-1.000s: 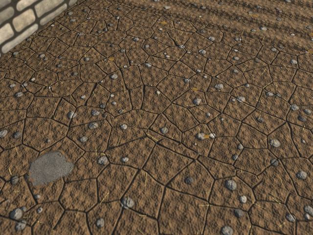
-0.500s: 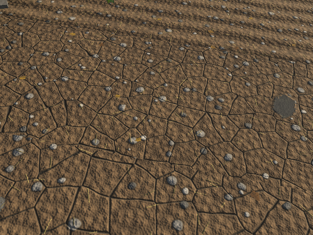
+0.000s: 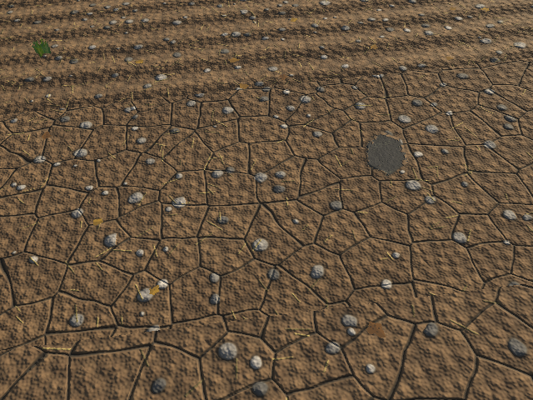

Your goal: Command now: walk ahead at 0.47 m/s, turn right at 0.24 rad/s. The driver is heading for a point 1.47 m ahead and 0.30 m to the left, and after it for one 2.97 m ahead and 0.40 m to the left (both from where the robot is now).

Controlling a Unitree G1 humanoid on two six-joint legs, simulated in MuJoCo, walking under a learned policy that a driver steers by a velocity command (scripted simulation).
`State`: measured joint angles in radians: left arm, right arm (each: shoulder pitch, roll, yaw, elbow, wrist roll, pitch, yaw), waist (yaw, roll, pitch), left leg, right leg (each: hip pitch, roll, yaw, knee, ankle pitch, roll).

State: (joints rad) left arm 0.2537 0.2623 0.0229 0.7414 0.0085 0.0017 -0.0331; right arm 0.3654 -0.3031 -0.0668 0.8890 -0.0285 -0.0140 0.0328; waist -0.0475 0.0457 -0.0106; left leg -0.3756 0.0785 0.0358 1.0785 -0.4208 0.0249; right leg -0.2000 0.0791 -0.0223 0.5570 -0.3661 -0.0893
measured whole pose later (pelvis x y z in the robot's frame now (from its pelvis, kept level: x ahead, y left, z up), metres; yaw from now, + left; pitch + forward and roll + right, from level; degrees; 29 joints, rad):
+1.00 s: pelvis +0.58 -0.05 -0.18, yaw -1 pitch -1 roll +1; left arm 0.12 0.23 0.02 0.88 0.03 -0.06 0.00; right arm 0.39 -0.24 -0.04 1.00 0.00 -0.03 0.00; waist -0.04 0.02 0.05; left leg -0.31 -0.03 0.00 1.10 -0.41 0.08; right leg -0.31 0.02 -0.09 0.51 -0.19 -0.07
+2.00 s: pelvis +1.04 +0.17 -0.36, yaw +32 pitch +0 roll +1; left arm 0.04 0.18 0.01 0.81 0.03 -0.01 0.02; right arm 0.32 -0.19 -0.05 0.94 0.00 -0.03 -0.01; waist -0.07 -0.05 0.11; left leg -0.27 -0.17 0.00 0.51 -0.23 0.13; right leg -0.69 -0.08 0.02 0.93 -0.08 0.02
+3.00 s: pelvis +1.20 +0.19 -0.36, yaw +33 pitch -1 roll +0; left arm 0.14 0.21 0.06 0.98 0.02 -0.04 -0.03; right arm 0.51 -0.21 -0.04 1.16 -0.02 -0.05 -0.04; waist -0.05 0.03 0.03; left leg 0.07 -0.03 -0.07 0.35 -0.40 0.03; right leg -0.44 -0.02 -0.05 0.71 -0.31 -0.05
